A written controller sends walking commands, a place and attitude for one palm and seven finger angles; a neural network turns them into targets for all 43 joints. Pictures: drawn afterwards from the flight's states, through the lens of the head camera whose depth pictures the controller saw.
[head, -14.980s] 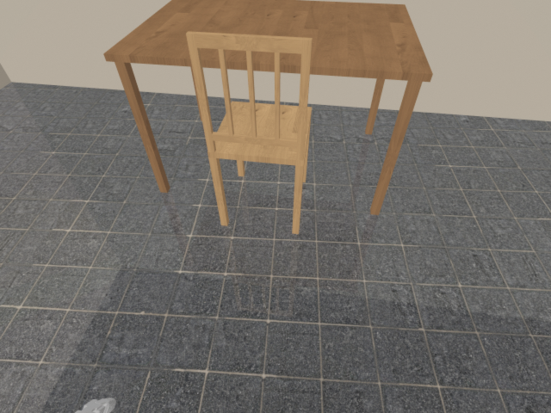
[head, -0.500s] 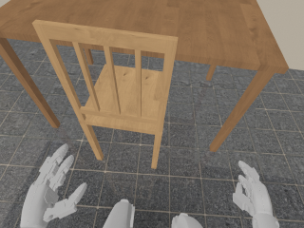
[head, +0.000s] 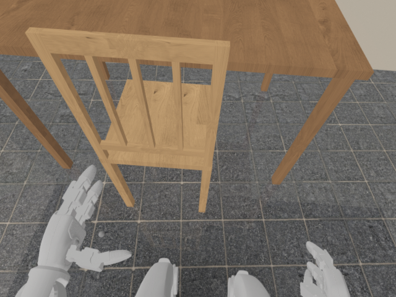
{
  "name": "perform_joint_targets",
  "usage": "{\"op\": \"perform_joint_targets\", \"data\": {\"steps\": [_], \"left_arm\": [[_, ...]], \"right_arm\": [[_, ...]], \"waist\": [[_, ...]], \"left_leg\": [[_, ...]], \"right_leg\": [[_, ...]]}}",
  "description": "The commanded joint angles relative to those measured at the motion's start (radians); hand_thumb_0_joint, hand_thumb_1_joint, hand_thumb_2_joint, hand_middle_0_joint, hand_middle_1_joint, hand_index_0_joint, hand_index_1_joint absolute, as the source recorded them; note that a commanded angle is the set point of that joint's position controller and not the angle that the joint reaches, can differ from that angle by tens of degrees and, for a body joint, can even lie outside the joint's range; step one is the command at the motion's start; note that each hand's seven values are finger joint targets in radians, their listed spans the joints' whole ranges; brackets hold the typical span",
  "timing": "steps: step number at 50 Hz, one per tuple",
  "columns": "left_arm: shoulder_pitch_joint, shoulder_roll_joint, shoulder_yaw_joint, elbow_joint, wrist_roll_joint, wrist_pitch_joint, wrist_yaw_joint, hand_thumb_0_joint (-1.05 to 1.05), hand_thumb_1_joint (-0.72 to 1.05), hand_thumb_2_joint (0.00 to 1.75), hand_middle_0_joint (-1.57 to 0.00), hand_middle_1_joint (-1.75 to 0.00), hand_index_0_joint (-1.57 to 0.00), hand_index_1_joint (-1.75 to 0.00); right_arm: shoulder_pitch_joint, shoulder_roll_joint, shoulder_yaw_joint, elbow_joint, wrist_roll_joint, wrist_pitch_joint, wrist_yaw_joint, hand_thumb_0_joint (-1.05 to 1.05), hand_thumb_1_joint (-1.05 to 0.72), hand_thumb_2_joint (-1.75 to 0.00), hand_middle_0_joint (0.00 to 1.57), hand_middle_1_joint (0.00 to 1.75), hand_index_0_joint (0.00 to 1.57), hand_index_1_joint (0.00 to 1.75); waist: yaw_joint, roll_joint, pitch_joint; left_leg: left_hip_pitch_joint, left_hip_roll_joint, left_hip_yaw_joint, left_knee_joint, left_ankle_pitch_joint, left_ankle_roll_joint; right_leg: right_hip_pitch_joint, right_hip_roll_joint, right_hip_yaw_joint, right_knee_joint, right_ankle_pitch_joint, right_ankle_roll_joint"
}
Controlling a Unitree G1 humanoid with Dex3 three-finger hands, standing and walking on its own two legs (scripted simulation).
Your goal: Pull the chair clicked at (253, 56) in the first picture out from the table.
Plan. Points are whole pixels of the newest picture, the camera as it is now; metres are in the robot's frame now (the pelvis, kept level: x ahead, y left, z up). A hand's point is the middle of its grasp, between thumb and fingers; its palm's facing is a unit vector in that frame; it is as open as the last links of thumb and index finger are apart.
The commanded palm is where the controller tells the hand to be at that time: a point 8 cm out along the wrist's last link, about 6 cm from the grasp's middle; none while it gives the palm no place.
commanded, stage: raise the hand toward the chair's back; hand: left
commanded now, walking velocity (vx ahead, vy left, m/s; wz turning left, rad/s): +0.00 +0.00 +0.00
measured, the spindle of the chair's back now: (144, 110) +0.54 +0.17 +0.01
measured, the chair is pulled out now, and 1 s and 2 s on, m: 0.00 0.00 0.00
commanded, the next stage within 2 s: aim the fingers beside a spindle in 1.06 s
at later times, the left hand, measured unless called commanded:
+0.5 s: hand (84, 213) +0.25 +0.21 +0.07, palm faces +0.00 -1.00 -0.06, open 16.9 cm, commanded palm +0.23 +0.27 +0.06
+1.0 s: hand (96, 211) +0.26 +0.20 +0.06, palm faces -0.03 -1.00 -0.06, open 16.9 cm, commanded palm +0.23 +0.26 +0.06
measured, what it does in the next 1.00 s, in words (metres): stands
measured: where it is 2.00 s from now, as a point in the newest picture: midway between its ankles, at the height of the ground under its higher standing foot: outside the picture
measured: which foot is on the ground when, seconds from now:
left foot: down 0.00-1.00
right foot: down 0.00-1.00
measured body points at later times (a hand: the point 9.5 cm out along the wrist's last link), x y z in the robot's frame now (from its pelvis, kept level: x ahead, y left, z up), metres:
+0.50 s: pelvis +0.02 +0.01 +0.02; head +0.08 +0.03 +0.46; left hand +0.24 +0.26 +0.07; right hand +0.20 -0.22 -0.05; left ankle +0.06 +0.10 -0.64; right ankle +0.02 -0.12 -0.64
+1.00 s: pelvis +0.01 -0.01 +0.02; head +0.08 +0.00 +0.46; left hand +0.25 +0.25 +0.06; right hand +0.18 -0.25 -0.06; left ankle +0.06 +0.10 -0.64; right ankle +0.02 -0.12 -0.64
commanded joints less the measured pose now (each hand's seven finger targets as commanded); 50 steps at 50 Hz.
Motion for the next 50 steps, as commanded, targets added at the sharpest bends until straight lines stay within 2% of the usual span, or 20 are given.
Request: {"op": "perform_joint_targets", "data": {"steps": [1,2,6,9,11,13,15,17,19,21,23,27,32,35,36,39,42,46,47,50], "left_arm": [[-0.059,0.174,0.126,-0.256,-0.037,-0.041,-0.024,0.0,-0.34,0.37,-0.08,-0.11,-0.08,-0.11],[-0.055,0.165,0.134,-0.303,-0.047,-0.043,-0.011,0.0,-0.36,0.36,-0.07,-0.1,-0.07,-0.1],[-0.036,0.142,0.134,-0.29,-0.034,-0.031,0.044,0.0,-0.45,0.32,-0.06,-0.09,-0.06,-0.09],[-0.042,0.094,0.062,-0.213,-0.004,-0.01,0.035,0.0,-0.5,0.3,-0.06,-0.08,-0.06,-0.08],[-0.051,0.096,0.047,-0.153,0.008,0.015,0.009,0.0,-0.5,0.3,-0.06,-0.08,-0.06,-0.08],[-0.072,0.112,0.048,-0.155,0.002,0.033,-0.02,0.0,-0.5,0.3,-0.06,-0.08,-0.06,-0.08],[-0.097,0.144,0.089,-0.185,-0.017,0.036,-0.039,0.0,-0.5,0.3,-0.06,-0.08,-0.06,-0.08],[-0.111,0.171,0.133,-0.231,-0.034,0.023,-0.036,0.0,-0.5,0.3,-0.06,-0.08,-0.06,-0.08],[-0.13,0.172,0.15,-0.258,-0.048,0.001,-0.025,0.0,-0.5,0.3,-0.06,-0.08,-0.06,-0.08],[-0.14,0.188,0.166,-0.258,-0.042,-0.019,-0.007,0.0,-0.5,0.3,-0.06,-0.08,-0.06,-0.08],[-0.147,0.169,0.145,-0.227,-0.035,-0.026,0.0,0.0,-0.5,0.3,-0.06,-0.08,-0.06,-0.08],[-0.146,0.15,0.117,-0.112,-0.029,0.006,-0.035,0.0,-0.5,0.3,-0.06,-0.08,-0.06,-0.08],[-0.124,0.175,0.15,-0.123,-0.056,0.041,-0.068,0.0,-0.5,0.3,-0.06,-0.08,-0.06,-0.08],[-0.138,0.19,0.172,-0.185,-0.066,0.008,-0.045,0.0,-0.5,0.3,-0.06,-0.08,-0.06,-0.08],[-0.133,0.207,0.19,-0.173,-0.059,-0.003,-0.029,0.0,-0.5,0.3,-0.06,-0.08,-0.06,-0.08],[-0.154,0.171,0.161,-0.151,-0.051,-0.042,-0.006,0.0,-0.5,0.3,-0.06,-0.08,-0.06,-0.08],[-0.153,0.163,0.14,-0.087,-0.037,-0.043,-0.014,0.0,-0.5,0.3,-0.06,-0.08,-0.06,-0.08],[-0.141,0.181,0.142,-0.086,-0.042,-0.019,-0.048,0.0,-0.5,0.3,-0.06,-0.08,-0.06,-0.08],[-0.149,0.177,0.134,-0.12,-0.046,-0.019,-0.053,0.0,-0.5,0.3,-0.06,-0.08,-0.06,-0.08],[-0.153,0.191,0.161,-0.154,-0.06,-0.023,-0.048,0.0,-0.5,0.3,-0.06,-0.08,-0.06,-0.08]], "right_arm": [[-0.058,-0.122,-0.045,-0.177,0.009,-0.073,-0.014,0.0,-0.9,-0.9,0.2,0.3,0.2,0.3],[-0.055,-0.116,-0.044,-0.182,0.008,-0.073,-0.013,0.0,-0.9,-0.9,0.2,0.3,0.2,0.3],[-0.06,-0.102,-0.042,-0.172,0.001,-0.055,-0.003,0.0,-0.9,-0.9,0.2,0.3,0.2,0.3],[-0.056,-0.108,-0.035,-0.174,-0.001,-0.035,0.008,0.0,-0.9,-0.9,0.2,0.3,0.2,0.3],[-0.056,-0.118,-0.035,-0.18,0.004,-0.025,0.007,0.0,-0.9,-0.9,0.2,0.3,0.2,0.3],[-0.05,-0.126,-0.032,-0.196,0.008,-0.021,0.005,0.0,-0.9,-0.9,0.2,0.3,0.2,0.3],[-0.043,-0.129,-0.032,-0.204,0.008,-0.021,0.0,0.0,-0.9,-0.9,0.2,0.3,0.2,0.3],[-0.041,-0.127,-0.03,-0.206,0.006,-0.023,-0.003,0.0,-0.9,-0.9,0.2,0.3,0.2,0.3],[-0.046,-0.116,-0.025,-0.199,0.003,-0.028,-0.003,0.0,-0.9,-0.9,0.2,0.3,0.2,0.3],[-0.046,-0.115,-0.023,-0.185,-0.001,-0.031,-0.001,0.0,-0.9,-0.9,0.2,0.3,0.2,0.3],[-0.043,-0.115,-0.022,-0.179,-0.001,-0.032,0.003,0.0,-0.9,-0.9,0.2,0.3,0.2,0.3],[-0.035,-0.132,-0.024,-0.172,0.007,-0.024,0.004,0.0,-0.9,-0.9,0.2,0.3,0.2,0.3],[-0.039,-0.137,-0.029,-0.191,0.014,-0.024,0.0,0.0,-0.9,-0.9,0.2,0.3,0.2,0.3],[-0.041,-0.128,-0.031,-0.185,0.011,-0.034,0.001,0.0,-0.9,-0.9,0.2,0.3,0.2,0.3],[-0.044,-0.126,-0.031,-0.175,0.008,-0.034,0.001,0.0,-0.9,-0.9,0.2,0.3,0.2,0.3],[-0.042,-0.121,-0.031,-0.163,0.005,-0.038,0.006,0.0,-0.9,-0.9,0.2,0.3,0.2,0.3],[-0.041,-0.131,-0.031,-0.158,0.005,-0.035,0.008,0.0,-0.9,-0.9,0.2,0.3,0.2,0.3],[-0.04,-0.136,-0.033,-0.171,0.012,-0.031,0.004,0.0,-0.9,-0.9,0.2,0.3,0.2,0.3],[-0.041,-0.135,-0.033,-0.178,0.014,-0.032,0.003,0.0,-0.9,-0.9,0.2,0.3,0.2,0.3],[-0.045,-0.127,-0.031,-0.178,0.012,-0.035,0.0,0.0,-0.9,-0.9,0.2,0.3,0.2,0.3]], "waist": [[0.013,0.038,-0.292],[0.022,0.058,-0.317],[0.017,0.071,-0.267],[-0.014,0.073,-0.175],[-0.025,0.036,-0.141],[-0.024,0.036,-0.157],[-0.018,0.015,-0.208],[-0.006,0.03,-0.257],[0.002,0.063,-0.262],[0.004,0.084,-0.256],[-0.01,0.086,-0.227],[-0.029,0.04,-0.181],[-0.006,0.023,-0.238],[-0.001,0.039,-0.254],[0.0,0.022,-0.237],[-0.016,0.039,-0.186],[-0.027,0.03,-0.159],[-0.019,0.026,-0.205],[-0.018,0.046,-0.221],[-0.011,0.034,-0.243]], "left_leg": [[0.291,-0.028,-0.056,-0.237,0.105,0.004],[0.321,-0.029,-0.059,-0.248,0.146,0.001],[0.349,-0.021,-0.069,-0.255,0.214,-0.008],[0.324,-0.019,-0.074,-0.264,0.173,-0.012],[0.298,-0.019,-0.076,-0.268,0.133,-0.007],[0.308,-0.022,-0.074,-0.273,0.131,-0.006],[0.33,-0.024,-0.068,-0.269,0.162,-0.004],[0.355,-0.024,-0.063,-0.262,0.209,-0.004],[0.377,-0.024,-0.066,-0.266,0.234,-0.008],[0.384,-0.02,-0.069,-0.264,0.253,-0.012],[0.384,-0.017,-0.074,-0.27,0.245,-0.015],[0.333,-0.021,-0.065,-0.274,0.188,-0.008],[0.351,-0.03,-0.052,-0.288,0.216,-0.002],[0.367,-0.028,-0.048,-0.285,0.24,-0.003],[0.357,-0.026,-0.049,-0.281,0.239,-0.003],[0.339,-0.026,-0.048,-0.278,0.201,-0.005],[0.304,-0.028,-0.043,-0.27,0.149,-0.003],[0.317,-0.031,-0.035,-0.268,0.175,0.002],[0.33,-0.031,-0.033,-0.271,0.176,0.002],[0.335,-0.033,-0.031,-0.267,0.203,0.004]], "right_leg": [[0.097,0.04,0.027,-0.203,0.063,-0.02],[0.118,0.037,0.018,-0.198,0.099,-0.022],[0.099,0.045,-0.004,-0.187,0.15,-0.024],[0.061,0.044,-0.012,-0.197,0.131,-0.022],[0.055,0.047,-0.009,-0.21,0.112,-0.021],[0.071,0.047,-0.004,-0.222,0.116,-0.02],[0.109,0.046,0.0,-0.232,0.14,-0.019],[0.137,0.047,0.004,-0.229,0.171,-0.02],[0.14,0.047,0.002,-0.226,0.18,-0.023],[0.127,0.048,-0.001,-0.217,0.182,-0.025],[0.105,0.045,-0.003,-0.22,0.173,-0.023],[0.108,0.046,0.0,-0.242,0.151,-0.019],[0.186,0.041,0.01,-0.269,0.18,-0.016],[0.191,0.04,0.013,-0.265,0.193,-0.017],[0.185,0.043,0.013,-0.263,0.189,-0.018],[0.141,0.04,0.012,-0.26,0.155,-0.017],[0.12,0.037,0.022,-0.265,0.118,-0.015],[0.166,0.036,0.036,-0.276,0.151,-0.014],[0.174,0.033,0.037,-0.279,0.152,-0.014],[0.201,0.034,0.039,-0.28,0.177,-0.012]]}}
